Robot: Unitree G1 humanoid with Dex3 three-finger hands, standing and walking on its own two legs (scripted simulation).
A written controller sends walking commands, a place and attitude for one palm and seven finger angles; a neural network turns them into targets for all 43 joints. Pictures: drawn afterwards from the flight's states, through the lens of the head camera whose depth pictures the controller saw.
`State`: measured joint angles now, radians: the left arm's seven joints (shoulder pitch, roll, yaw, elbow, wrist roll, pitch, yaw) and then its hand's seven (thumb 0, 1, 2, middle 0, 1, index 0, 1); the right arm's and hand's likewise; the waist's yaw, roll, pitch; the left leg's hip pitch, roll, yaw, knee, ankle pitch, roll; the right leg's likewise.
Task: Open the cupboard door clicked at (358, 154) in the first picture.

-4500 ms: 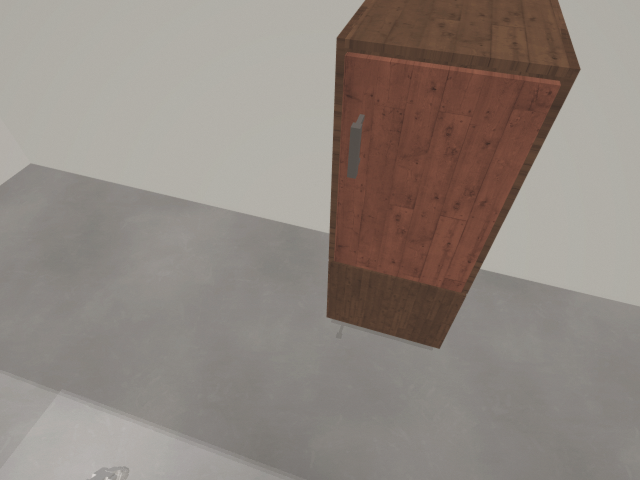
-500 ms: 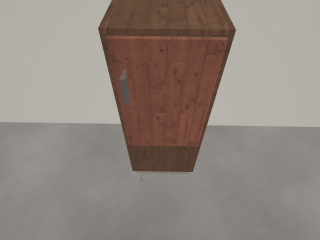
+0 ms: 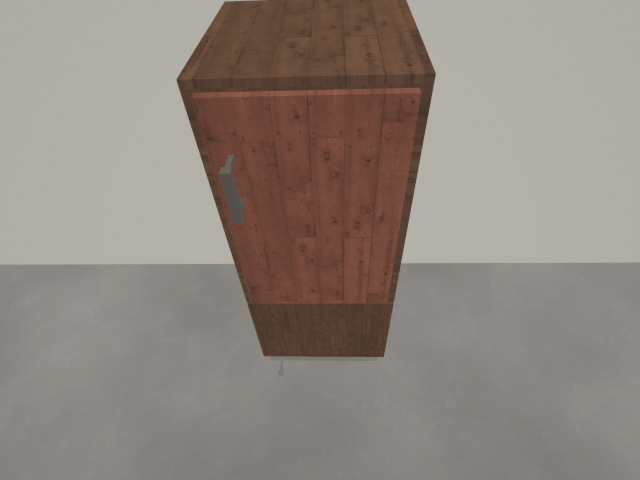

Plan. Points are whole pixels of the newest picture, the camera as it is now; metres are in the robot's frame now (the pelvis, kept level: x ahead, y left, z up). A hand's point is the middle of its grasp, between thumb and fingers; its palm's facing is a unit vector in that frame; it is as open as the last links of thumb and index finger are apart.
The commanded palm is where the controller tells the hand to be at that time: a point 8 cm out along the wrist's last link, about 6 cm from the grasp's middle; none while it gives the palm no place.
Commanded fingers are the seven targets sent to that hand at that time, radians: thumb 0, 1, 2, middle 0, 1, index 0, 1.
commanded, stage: come to a stop and stand still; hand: left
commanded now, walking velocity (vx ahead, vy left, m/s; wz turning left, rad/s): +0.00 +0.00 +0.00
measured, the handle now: (234, 189) +0.60 +0.19 +0.01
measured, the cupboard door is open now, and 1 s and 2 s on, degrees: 0 0 0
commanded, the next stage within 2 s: look again from close up in 0.08 s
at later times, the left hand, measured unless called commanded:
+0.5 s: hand out of the picture +0.01 +0.17 -0.17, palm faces +0.02 -0.98 -0.20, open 7.4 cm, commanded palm none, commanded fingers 0.00 0.90 0.90 -0.20 -0.30 -0.20 -0.30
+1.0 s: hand out of the picture +0.01 +0.18 -0.19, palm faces +0.04 -0.98 -0.17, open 7.4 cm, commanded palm none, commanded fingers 0.00 0.90 0.90 -0.20 -0.30 -0.20 -0.30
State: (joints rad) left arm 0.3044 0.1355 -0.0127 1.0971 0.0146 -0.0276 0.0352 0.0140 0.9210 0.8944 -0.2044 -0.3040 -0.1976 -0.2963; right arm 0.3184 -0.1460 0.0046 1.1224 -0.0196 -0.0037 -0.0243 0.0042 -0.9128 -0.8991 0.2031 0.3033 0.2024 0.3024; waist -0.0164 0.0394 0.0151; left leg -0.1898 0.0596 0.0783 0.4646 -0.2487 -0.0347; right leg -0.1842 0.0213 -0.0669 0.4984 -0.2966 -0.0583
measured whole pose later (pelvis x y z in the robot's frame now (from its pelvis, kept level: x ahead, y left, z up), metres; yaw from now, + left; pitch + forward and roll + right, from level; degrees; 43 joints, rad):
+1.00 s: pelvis +0.04 +0.01 -0.01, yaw +0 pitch -1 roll +0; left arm 0.35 0.14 0.02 1.11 0.02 -0.01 0.02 0.01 0.91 0.89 -0.20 -0.30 -0.20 -0.30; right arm 0.33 -0.13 0.00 1.13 -0.03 -0.01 -0.03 0.00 -0.91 -0.90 0.20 0.30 0.20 0.30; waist 0.00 -0.01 0.01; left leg -0.19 0.06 0.08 0.58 -0.38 -0.02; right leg -0.17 0.01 -0.06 0.58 -0.40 -0.04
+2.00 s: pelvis +0.00 +0.05 +0.00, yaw -1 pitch +0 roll +0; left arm 0.32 0.19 -0.01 1.06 0.02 0.00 0.02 0.01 0.91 0.89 -0.20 -0.30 -0.20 -0.30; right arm 0.29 -0.21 0.00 1.07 -0.02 -0.01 -0.02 0.00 -0.91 -0.90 0.21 0.30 0.20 0.30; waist 0.00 0.01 0.03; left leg -0.25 -0.03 0.08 0.47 -0.21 0.06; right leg -0.21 -0.03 -0.02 0.49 -0.27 0.01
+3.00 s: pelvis +0.06 +0.02 -0.01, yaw -1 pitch +0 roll +0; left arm 0.36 0.15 0.00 1.12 0.02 -0.02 0.03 0.01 0.91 0.89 -0.20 -0.30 -0.20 -0.30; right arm 0.30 -0.14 0.01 1.14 -0.01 -0.02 -0.04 0.00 -0.91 -0.90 0.20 0.30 0.20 0.30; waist 0.00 -0.02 0.02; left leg -0.21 0.02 0.06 0.60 -0.39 0.00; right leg -0.15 0.02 -0.04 0.58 -0.43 -0.03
